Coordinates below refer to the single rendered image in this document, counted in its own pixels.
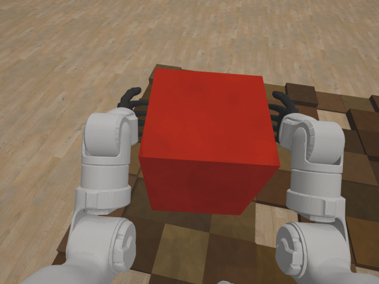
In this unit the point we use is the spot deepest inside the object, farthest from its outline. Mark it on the robot left forearm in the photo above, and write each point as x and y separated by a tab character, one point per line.
106	147

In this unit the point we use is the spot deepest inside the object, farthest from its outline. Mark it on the robot left upper arm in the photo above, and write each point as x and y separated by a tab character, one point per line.
99	249

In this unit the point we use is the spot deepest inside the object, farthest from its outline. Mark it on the carton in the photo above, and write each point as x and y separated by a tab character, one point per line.
208	144

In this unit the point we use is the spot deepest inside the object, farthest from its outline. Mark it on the robot right upper arm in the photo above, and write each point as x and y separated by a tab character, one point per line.
316	254

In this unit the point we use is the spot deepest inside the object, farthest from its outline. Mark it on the robot right forearm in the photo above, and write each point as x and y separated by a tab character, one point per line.
316	160

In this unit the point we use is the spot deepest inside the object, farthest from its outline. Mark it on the robot left hand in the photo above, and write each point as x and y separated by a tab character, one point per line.
126	103

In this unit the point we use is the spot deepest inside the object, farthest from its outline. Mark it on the robot right hand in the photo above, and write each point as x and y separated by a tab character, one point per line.
290	108

